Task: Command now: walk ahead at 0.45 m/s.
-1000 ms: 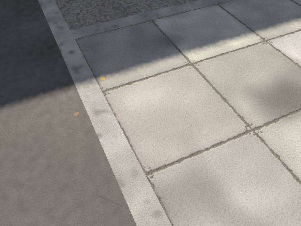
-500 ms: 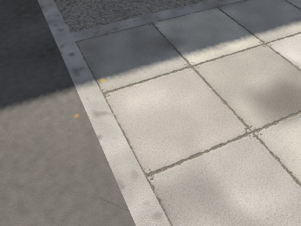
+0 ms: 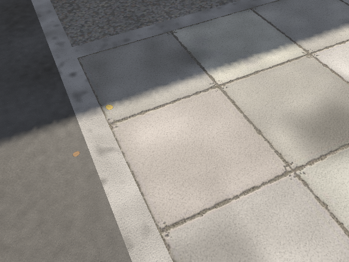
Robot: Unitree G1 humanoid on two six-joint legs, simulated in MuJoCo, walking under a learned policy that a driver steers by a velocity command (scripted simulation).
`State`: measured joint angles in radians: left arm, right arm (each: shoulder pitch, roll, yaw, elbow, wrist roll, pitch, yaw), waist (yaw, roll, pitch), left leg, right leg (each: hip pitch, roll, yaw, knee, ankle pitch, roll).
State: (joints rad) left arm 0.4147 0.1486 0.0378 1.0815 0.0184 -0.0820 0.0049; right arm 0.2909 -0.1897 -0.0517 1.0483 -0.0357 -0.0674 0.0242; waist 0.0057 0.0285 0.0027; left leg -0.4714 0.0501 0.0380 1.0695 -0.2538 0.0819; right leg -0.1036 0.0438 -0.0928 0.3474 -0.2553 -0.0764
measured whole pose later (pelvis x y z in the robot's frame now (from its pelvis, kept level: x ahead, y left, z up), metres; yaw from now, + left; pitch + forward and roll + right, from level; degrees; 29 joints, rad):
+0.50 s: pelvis +0.28 +0.04 +0.00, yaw -1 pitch -1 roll +1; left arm 0.25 0.19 0.05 0.99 0.03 -0.07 -0.01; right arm 0.31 -0.19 -0.06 1.06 -0.02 -0.09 0.00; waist 0.00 -0.02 0.06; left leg -0.19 -0.09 0.13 0.36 -0.17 0.12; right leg -0.49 -0.07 0.00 1.15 -0.26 -0.08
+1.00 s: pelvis +0.51 -0.01 -0.01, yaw -10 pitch +0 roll +1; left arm 0.19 0.21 0.07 0.94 0.01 -0.03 0.01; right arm 0.21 -0.19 -0.05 0.93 -0.03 -0.04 -0.03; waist 0.01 0.01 0.11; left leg -0.48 0.02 0.00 1.23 -0.42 0.00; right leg -0.36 0.11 -0.05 0.45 -0.09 -0.14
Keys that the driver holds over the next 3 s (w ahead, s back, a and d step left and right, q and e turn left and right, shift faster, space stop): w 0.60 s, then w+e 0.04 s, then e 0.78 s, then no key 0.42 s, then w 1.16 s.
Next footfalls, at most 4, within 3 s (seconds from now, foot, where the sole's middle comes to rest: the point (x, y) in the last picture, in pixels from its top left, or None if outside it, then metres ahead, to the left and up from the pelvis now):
0.30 left None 0.35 0.09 -0.78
0.84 right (207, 234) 0.63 -0.07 -0.78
1.48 left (163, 231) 0.64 0.11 -0.78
1.90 right None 0.51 -0.05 -0.78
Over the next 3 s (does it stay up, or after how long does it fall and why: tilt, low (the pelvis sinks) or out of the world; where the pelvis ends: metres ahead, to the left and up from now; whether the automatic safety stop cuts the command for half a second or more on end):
stays up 0.97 -0.18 0.00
